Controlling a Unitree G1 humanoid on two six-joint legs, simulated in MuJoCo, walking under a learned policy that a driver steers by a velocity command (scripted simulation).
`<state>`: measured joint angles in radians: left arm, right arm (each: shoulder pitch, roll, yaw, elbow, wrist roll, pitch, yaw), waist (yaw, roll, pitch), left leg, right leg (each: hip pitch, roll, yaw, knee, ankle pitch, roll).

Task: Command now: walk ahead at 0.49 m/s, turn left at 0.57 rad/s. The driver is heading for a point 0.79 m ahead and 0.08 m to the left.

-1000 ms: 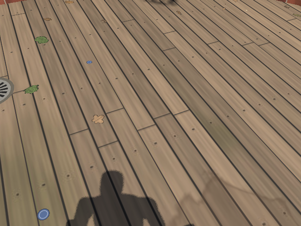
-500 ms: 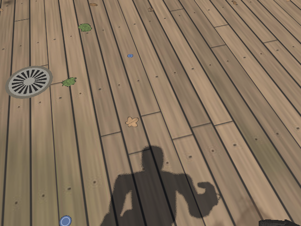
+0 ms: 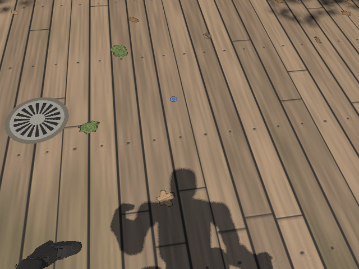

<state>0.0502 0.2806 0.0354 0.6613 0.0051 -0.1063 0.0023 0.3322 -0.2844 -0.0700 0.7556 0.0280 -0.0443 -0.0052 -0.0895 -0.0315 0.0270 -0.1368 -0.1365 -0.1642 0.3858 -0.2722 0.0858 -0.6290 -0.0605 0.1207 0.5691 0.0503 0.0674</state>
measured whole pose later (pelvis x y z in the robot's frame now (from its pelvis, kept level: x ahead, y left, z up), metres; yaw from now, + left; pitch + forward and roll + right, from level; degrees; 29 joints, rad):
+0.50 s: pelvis +0.27 -0.01 +0.00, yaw +19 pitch +1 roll -2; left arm 0.34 0.30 0.07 0.82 -0.01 -0.08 0.00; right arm 0.10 -0.29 -0.06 0.62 0.02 -0.02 0.04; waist 0.10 0.04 0.04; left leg -0.67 0.09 -0.02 0.73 -0.03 0.01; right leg 0.03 0.00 -0.19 0.25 -0.30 0.01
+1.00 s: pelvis +0.45 +0.11 +0.00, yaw +22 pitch +1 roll +2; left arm 0.20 0.28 0.04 0.79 -0.02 -0.01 0.01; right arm 0.15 -0.24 -0.04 0.76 -0.02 -0.03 0.00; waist 0.00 -0.06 0.03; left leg -0.16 -0.09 0.09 0.34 -0.20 0.08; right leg -0.54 -0.10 0.04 0.76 -0.17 0.06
